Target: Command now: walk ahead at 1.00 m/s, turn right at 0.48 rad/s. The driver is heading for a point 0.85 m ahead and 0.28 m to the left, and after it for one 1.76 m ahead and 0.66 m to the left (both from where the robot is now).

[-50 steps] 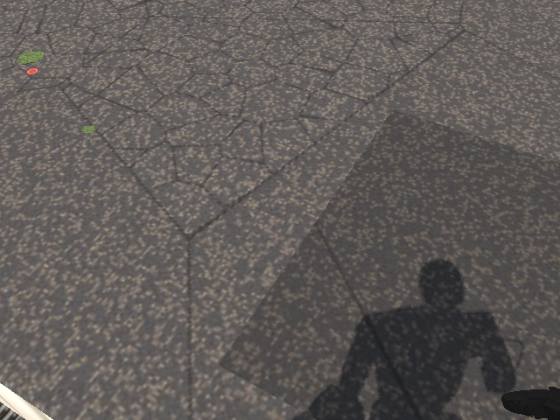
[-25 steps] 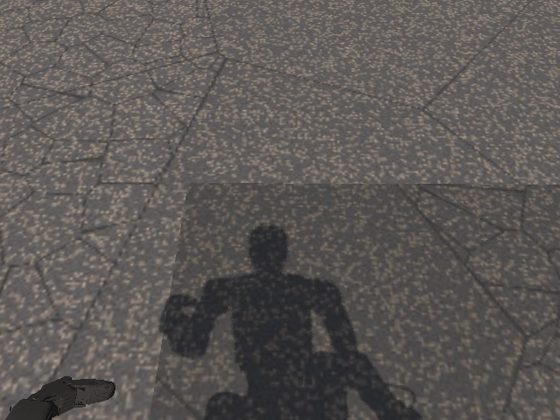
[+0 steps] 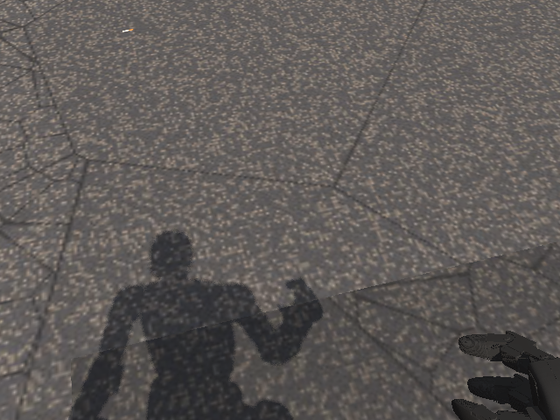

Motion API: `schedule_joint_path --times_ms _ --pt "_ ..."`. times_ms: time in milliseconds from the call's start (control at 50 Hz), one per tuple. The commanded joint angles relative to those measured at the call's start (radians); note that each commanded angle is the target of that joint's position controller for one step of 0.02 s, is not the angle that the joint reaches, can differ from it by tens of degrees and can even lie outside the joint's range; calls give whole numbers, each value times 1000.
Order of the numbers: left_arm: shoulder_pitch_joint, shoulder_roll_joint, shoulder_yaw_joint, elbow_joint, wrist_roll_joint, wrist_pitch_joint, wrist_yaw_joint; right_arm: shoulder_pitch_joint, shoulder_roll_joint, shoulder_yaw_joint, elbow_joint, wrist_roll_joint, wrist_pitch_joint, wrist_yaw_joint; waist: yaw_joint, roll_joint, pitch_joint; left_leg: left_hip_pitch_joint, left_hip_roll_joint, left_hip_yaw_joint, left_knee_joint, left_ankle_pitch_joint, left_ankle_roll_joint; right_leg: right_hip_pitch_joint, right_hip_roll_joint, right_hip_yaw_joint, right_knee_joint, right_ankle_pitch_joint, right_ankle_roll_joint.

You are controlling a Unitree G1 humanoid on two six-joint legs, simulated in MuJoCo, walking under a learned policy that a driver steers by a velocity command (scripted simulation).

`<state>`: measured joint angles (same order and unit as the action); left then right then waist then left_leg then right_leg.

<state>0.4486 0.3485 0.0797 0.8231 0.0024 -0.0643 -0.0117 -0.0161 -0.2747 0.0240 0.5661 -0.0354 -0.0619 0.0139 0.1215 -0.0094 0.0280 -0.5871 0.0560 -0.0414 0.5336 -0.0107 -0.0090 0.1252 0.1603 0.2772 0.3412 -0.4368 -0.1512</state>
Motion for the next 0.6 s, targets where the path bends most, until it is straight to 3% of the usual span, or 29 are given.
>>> schedule_joint_path --times_ms 20,40,60,80,100,120,160,200,240,280,320,360,380,400,420,440,460,480,500,520,540,560,600 --pt "-103 173 35 -53 29 -17 7 463 -210 -97 81 3 -10 -39 -315 -15 -232 677 -34 61 32 -187 58 -273 -170 7 514 992 -3" --pt "-98 48 2 -87 26 -28 11 636 -288 -121 116 -24 -14 -54 -343 158 -334 886 170 -258 2 -566 117 -496 -82 -71 916 542 21" --pt "43 -26 -25 -117 -8 -37 -6 545 -339 -134 135 -25 -13 -33 -191 474 -379 962 332 -896 -275 -678 236 -767 46 -100 1084 -8 54" --pt "-46 35 -29 -95 23 -26 5 414 -226 -123 106 -10 -8 -14 -187 231 -192 845 300 -855 -291 -749 264 -885 -61 -107 1105 63 31" --pt "-156 58 -28 -112 37 -24 -4 373 -165 -113 111 6 -10 -6 -189 71 -110 718 257 -682 -276 -645 269 -872 -105 -125 1058 131 41" --pt "-225 60 -30 -134 51 -25 -10 373 -138 -106 132 5 -10 0 -175 5 -61 615 206 -575 -281 -525 250 -842 -143 -150 978 146 49" --pt "-286 25 -46 -183 77 -13 -22 424 -109 -92 194 10 -18 2 -134 52 2 496 128 -466 -302 -385 239 -824 -186 -172 865 111 81" --pt "-328 5 -64 -219 82 -6 -29 468 -119 -95 224 25 -27 -1 -121 75 31 450 104 -426 -345 -301 260 -842 -211 -196 752 89 119" --pt "-431 3 -82 -272 67 -12 -39 454 -142 -106 220 24 -29 -7 -122 71 64 349 78 -369 -407 -233 269 -793 -222 -231 558 201 155" --pt "-499 -13 -99 -294 45 -18 -53 421 -173 -123 209 28 -29 -3 -129 75 65 215 28 -289 -449 -159 236 -579 -188 -273 349 352 170" --pt "-508 2 -95 -290 32 -17 -47 443 -199 -132 213 43 -35 9 -139 73 44 204 53 -293 -464 -18 220 -432 -164 -291 297 455 166" --pt "-500 32 -81 -285 34 -18 -29 480 -196 -133 230 48 -31 9 -141 61 17 321 62 -287 -368 135 191 -399 -157 -280 229 441 153" --pt "-449 52 -69 -270 38 -21 -17 494 -209 -135 237 46 -28 6 -119 56 -29 371 53 -270 -253 292 173 -333 -133 -288 201 372 141" --pt "-332 74 -54 -233 45 -25 -3 497 -225 -139 242 45 -24 6 -63 29 -109 374 13 -233 -58 407 152 -189 -113 -300 179 314 126" --pt "-174 108 -34 -200 54 -31 17 473 -224 -141 232 48 -27 9 19 20 -195 240 -31 -213 190 322 131 33 -191 -243 197 252 105" --pt "37 186 -4 -183 75 -32 40 454 -121 -115 199 44 -38 4 89 -107 -349 94 -84 -146 522 -97 128 243 -464 45 154 -130 70" --pt "-10 235 6 -187 76 -18 40 523 -54 -93 144 78 -28 0 -1 -322 -436 -125 -139 -68 775 -462 118 303 -655 546 -60 -432 -10" --pt "-101 153 2 -194 64 -11 39 463 -105 -97 164 49 -9 -8 -22 -191 -267 -235 -57 -50 844 -366 125 173 -615 512 -91 -447 -28" --pt "-144 68 -17 -192 54 -16 34 382 -113 -99 163 30 2 0 -25 -87 -147 -249 -21 -36 817 -306 121 66 -564 325 -73 -271 -18" --pt "-150 32 -24 -170 56 -21 28 339 -98 -98 162 24 11 10 -41 -32 -67 -226 7 -34 782 -283 111 -37 -521 180 -90 -58 -7" --pt "-147 17 -28 -148 52 -28 29 310 -82 -97 154 13 24 22 -65 -37 -25 -205 27 -36 754 -281 104 -106 -476 67 -112 56 16" --pt "-135 15 -28 -125 43 -37 28 311 -59 -92 141 7 40 32 -91 -90 -5 -199 45 -34 739 -283 94 -143 -473 -2 -125 131 21" --pt "-109 -11 -31 -85 20 -55 17 228 -37 -84 97 3 63 46 -107 -85 31 -250 70 -22 722 -265 89 -155 -462 -125 -155 308 37"
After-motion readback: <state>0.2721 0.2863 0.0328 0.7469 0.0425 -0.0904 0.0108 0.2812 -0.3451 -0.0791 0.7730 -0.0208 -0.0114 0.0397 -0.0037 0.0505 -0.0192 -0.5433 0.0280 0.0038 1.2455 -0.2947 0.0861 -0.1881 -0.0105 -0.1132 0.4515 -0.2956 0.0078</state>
